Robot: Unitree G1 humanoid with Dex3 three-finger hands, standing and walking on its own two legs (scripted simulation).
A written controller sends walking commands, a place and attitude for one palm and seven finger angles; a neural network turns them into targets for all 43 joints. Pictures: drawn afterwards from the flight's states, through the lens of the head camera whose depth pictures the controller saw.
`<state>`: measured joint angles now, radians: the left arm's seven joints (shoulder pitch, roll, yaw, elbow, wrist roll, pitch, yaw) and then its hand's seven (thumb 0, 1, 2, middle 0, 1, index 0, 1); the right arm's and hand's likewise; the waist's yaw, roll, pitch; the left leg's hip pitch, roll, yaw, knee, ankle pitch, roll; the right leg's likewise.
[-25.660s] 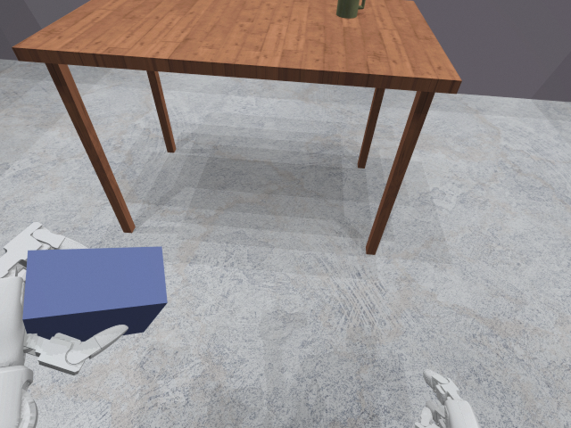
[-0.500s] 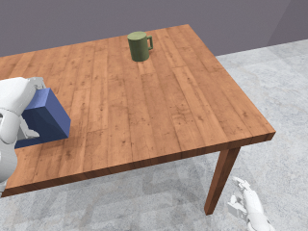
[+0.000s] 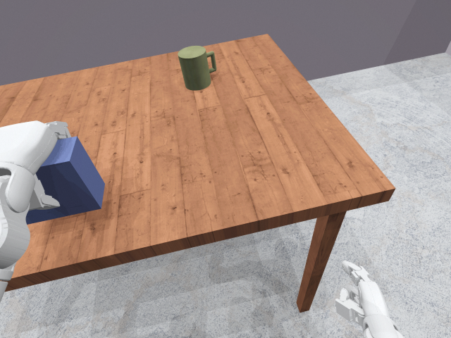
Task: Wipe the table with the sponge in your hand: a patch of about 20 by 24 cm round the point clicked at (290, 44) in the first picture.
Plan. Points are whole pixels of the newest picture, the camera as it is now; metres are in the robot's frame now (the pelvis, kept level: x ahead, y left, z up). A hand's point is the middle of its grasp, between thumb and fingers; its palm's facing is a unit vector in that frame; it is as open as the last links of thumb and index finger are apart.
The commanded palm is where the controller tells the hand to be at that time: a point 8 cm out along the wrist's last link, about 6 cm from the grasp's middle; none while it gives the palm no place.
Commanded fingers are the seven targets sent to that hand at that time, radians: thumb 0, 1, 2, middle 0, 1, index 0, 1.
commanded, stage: lower the sponge onto the table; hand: left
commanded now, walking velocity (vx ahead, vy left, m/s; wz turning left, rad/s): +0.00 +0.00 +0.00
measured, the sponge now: (54, 189) +0.27 +0.34 +0.15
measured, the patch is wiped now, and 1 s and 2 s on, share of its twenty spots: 0.05 0.05 0.10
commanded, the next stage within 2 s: wipe forward along the first lane in 0.62 s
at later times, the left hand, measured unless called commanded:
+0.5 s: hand (51, 189) +0.27 +0.33 +0.16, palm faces -0.04 +0.02 -1.00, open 10.4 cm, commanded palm +0.23 +0.33 +0.24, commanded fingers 0.00 0.10 1.30 -1.20 -1.60 -1.20 -1.60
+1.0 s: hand (54, 179) +0.29 +0.35 +0.16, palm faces -0.03 +0.03 -1.00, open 10.4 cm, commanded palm +0.27 +0.34 +0.22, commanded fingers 0.00 0.10 1.30 -1.20 -1.60 -1.20 -1.60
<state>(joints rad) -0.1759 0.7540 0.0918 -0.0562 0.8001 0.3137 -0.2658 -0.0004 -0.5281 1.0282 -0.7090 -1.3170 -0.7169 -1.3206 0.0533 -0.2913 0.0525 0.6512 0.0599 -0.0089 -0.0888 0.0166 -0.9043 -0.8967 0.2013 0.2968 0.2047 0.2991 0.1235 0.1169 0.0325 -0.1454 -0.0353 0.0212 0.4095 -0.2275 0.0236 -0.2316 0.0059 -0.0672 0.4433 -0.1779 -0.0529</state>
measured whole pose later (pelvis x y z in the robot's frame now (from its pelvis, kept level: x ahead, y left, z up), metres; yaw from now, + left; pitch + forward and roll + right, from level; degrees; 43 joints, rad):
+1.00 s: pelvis +0.01 +0.00 +0.00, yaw +1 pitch -2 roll +0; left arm -0.21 0.71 0.06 0.10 0.84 0.17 -0.19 0.00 -0.53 1.03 -0.71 -1.31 -0.72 -1.32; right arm 0.09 -0.29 0.04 0.68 0.06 -0.02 -0.12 0.02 -0.90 -0.90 0.20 0.30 0.20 0.30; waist 0.13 0.10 0.04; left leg -0.14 -0.04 0.00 0.41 -0.23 0.03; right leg -0.21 0.01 -0.08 0.41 -0.17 -0.05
